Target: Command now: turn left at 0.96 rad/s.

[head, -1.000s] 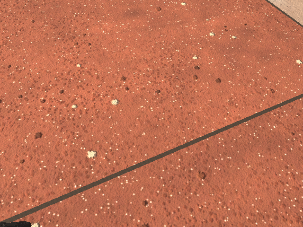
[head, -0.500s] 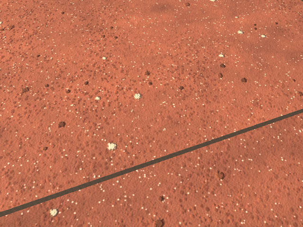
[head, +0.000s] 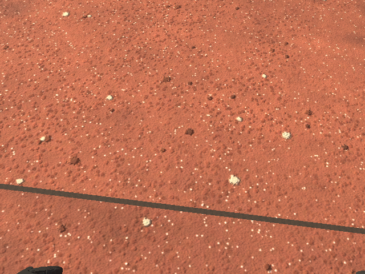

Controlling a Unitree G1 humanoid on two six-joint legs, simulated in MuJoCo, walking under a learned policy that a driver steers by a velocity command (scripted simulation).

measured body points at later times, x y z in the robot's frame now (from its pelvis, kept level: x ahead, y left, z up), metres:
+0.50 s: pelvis +0.07 -0.02 +0.00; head +0.08 -0.01 +0.45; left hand +0.24 +0.25 -0.10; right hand +0.11 -0.31 -0.10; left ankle -0.01 +0.11 -0.74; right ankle +0.09 -0.15 -0.67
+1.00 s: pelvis +0.37 -0.21 -0.01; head +0.40 -0.23 +0.44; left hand +0.57 +0.00 -0.13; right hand +0.37 -0.51 -0.10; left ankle +0.51 -0.07 -0.65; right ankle +0.32 -0.21 -0.74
